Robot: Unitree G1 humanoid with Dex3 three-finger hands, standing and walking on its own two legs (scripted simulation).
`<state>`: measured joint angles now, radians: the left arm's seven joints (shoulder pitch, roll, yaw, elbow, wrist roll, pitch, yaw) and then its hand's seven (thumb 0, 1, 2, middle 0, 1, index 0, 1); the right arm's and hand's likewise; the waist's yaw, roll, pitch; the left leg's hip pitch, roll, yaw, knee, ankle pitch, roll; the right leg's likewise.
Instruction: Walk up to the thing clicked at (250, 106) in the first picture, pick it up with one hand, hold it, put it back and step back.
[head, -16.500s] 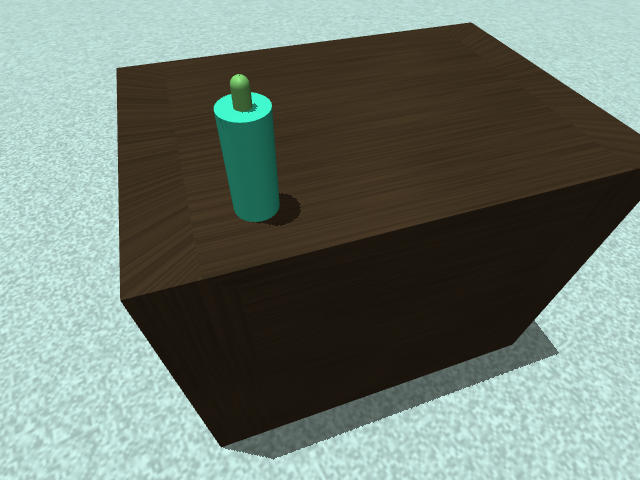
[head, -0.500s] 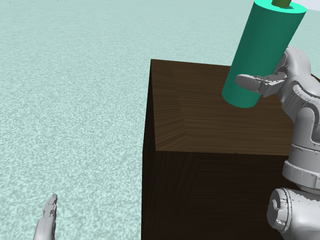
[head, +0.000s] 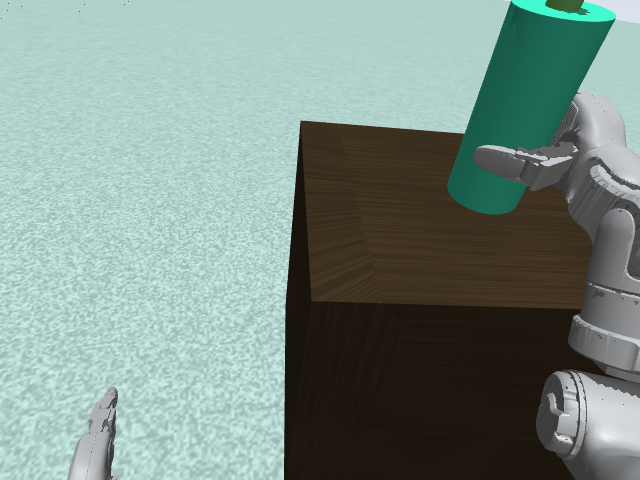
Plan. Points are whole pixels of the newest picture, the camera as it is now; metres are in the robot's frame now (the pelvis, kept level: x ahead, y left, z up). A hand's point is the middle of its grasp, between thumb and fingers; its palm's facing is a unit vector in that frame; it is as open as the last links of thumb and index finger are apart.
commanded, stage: hold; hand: right
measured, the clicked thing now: (524, 94) +0.33 -0.16 +0.38
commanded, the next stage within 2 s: crouch in 1.62 s
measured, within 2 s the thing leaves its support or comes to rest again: neither
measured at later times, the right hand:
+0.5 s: hand (532, 122) +0.32 -0.17 +0.36, palm faces +0.13 +0.99 -0.02, open 11.0 cm
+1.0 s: hand (524, 131) +0.32 -0.17 +0.35, palm faces +0.13 +0.99 -0.03, open 11.0 cm
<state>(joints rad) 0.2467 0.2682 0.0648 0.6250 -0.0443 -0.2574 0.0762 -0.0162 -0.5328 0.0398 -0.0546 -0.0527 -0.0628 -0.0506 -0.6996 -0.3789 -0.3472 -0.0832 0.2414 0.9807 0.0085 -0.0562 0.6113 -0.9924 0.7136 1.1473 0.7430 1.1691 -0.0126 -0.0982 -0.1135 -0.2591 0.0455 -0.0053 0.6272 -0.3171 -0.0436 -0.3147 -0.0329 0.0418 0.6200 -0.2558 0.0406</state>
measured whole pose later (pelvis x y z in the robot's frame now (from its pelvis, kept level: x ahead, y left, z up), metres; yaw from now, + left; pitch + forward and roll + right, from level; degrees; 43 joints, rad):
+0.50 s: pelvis -0.01 +0.00 +0.00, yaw +0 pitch -4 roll +1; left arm 0.23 0.28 0.06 0.66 -0.04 -0.30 0.09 -0.02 -0.53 0.04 -0.06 -0.06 -0.07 -0.05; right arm -0.76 -0.41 -0.35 -0.04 0.26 1.02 0.01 -0.06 0.61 -0.99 0.71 1.15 0.74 1.17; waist -0.01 -0.11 -0.13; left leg -0.26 0.05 0.00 0.63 -0.31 -0.05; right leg -0.32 -0.03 0.05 0.63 -0.25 0.04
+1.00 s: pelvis +0.00 +0.00 +0.00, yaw +0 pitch -4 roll +0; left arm 0.23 0.27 0.06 0.63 -0.04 -0.29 0.09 -0.02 -0.54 0.05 -0.06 -0.05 -0.06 -0.05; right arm -0.70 -0.40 -0.35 -0.10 0.27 1.01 0.01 -0.06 0.61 -0.99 0.71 1.15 0.74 1.17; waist -0.01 -0.11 -0.13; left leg -0.25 0.05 0.00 0.64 -0.32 -0.04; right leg -0.31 -0.03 0.05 0.63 -0.26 0.04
